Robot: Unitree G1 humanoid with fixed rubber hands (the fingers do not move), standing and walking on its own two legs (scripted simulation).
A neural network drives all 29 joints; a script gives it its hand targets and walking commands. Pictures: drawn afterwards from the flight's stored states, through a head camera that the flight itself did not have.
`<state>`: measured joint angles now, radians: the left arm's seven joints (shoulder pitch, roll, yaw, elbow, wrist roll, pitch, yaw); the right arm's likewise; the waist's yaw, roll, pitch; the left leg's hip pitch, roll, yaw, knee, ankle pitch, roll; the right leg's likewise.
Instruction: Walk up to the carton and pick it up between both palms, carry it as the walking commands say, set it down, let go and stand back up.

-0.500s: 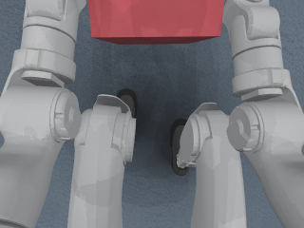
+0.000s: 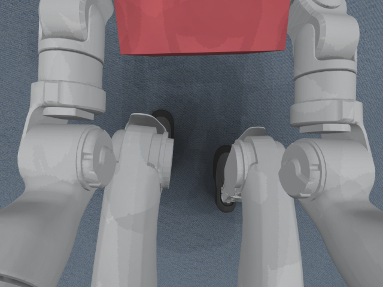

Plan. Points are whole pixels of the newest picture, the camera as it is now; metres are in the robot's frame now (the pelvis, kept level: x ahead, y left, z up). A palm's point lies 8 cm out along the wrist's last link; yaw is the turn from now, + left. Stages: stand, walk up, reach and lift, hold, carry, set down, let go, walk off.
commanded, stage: reach and lift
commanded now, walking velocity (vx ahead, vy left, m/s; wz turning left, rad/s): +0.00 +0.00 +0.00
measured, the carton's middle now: out of the picture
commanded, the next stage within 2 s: none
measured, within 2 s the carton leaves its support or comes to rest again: neither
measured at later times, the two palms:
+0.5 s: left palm out of the picture +0.52 +0.20 -0.05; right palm out of the picture +0.54 -0.08 -0.05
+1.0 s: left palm out of the picture +0.51 +0.20 +0.02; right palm out of the picture +0.52 -0.08 +0.02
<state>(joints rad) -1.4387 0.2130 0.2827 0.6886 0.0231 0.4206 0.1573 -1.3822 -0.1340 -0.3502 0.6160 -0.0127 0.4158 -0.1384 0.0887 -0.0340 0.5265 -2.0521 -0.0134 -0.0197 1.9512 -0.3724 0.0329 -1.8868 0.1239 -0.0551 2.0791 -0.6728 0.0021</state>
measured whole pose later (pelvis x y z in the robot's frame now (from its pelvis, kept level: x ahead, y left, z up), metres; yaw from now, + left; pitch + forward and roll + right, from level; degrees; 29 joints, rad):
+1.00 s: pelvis -0.02 +0.00 +0.10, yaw +2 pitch +19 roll -5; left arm -1.33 0.11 0.34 0.57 0.11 0.50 0.14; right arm -1.25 -0.07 -0.43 0.52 -0.08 0.46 -0.08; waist 0.07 0.00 0.52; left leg -1.64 -0.04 -0.05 1.62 -0.31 0.02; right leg -1.49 0.11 -0.05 1.72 -0.57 0.00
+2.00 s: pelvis -0.01 +0.01 +0.22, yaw +3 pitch +9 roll -4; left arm -1.03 0.01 0.30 0.46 0.12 0.49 0.16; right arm -0.99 0.00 -0.40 0.45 -0.10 0.46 -0.04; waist 0.04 -0.02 0.52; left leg -1.12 -0.04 -0.06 1.21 -0.24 0.03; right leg -0.98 0.11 0.00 1.28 -0.46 0.00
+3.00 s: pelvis +0.08 +0.02 +0.32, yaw +4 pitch +1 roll -1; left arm -0.51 -0.17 0.34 0.51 0.27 0.51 0.12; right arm -0.55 0.09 -0.38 0.63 -0.22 0.45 0.04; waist -0.01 -0.04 0.06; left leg -0.50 -0.06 -0.04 0.67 -0.19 0.04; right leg -0.36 0.06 0.07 0.70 -0.36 0.00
